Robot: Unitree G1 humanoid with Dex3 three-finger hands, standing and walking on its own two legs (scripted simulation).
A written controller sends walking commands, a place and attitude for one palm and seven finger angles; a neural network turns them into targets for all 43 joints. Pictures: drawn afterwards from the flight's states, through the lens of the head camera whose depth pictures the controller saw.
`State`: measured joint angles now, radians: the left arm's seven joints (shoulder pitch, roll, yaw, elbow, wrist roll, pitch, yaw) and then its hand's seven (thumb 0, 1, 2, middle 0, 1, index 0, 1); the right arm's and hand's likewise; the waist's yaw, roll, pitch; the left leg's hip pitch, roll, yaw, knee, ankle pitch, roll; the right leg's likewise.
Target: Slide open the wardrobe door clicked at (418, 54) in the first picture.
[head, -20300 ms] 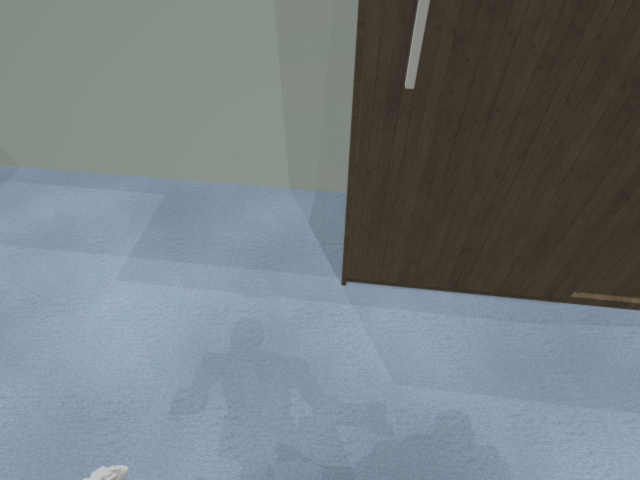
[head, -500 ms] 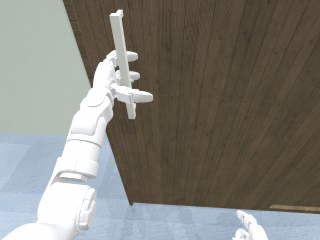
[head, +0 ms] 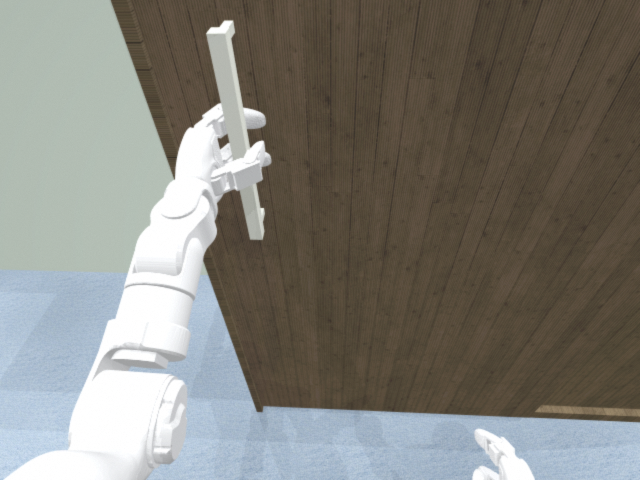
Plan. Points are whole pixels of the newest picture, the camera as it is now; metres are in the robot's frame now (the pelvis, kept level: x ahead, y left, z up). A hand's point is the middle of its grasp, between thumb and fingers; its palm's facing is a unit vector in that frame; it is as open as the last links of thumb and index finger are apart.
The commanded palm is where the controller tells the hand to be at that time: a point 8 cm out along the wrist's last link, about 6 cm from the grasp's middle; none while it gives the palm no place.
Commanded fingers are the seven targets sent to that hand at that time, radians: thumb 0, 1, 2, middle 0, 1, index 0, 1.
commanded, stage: grip the handle and tug to test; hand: left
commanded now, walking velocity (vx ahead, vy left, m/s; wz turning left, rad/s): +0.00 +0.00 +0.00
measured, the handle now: (244, 146) +0.47 +0.13 +0.21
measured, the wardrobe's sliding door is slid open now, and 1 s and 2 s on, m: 0.00 0.00 0.03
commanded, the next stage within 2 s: tug the door sideways, standing still in 0.74 s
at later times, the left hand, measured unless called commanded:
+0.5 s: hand (254, 165) +0.41 +0.11 +0.22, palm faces +0.02 -1.00 +0.00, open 5.6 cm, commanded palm +0.36 +0.16 +0.21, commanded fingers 0.00 0.90 0.90 -0.45 -1.40 -0.45 -1.40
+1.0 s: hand (254, 167) +0.41 +0.11 +0.21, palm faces +0.00 -1.00 -0.02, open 5.9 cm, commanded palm +0.39 +0.14 +0.21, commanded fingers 0.00 0.90 0.90 -0.45 -1.40 -0.45 -1.40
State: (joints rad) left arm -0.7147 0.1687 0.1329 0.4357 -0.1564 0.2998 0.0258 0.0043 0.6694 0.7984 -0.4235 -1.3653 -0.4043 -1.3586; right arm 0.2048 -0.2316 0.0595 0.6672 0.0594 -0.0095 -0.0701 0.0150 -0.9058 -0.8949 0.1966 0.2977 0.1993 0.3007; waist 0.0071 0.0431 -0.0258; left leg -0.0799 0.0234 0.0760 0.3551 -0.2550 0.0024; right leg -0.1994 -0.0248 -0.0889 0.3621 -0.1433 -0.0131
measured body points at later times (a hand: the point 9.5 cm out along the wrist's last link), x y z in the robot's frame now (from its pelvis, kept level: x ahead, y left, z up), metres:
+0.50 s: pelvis +0.01 +0.00 +0.00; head -0.01 -0.02 +0.45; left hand +0.41 +0.16 +0.22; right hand +0.17 -0.23 -0.10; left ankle -0.04 +0.11 -0.75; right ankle +0.03 -0.11 -0.75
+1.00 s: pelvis +0.06 +0.00 +0.00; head +0.05 -0.02 +0.45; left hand +0.41 +0.16 +0.22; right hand +0.25 -0.22 -0.09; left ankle -0.04 +0.12 -0.74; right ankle +0.03 -0.11 -0.75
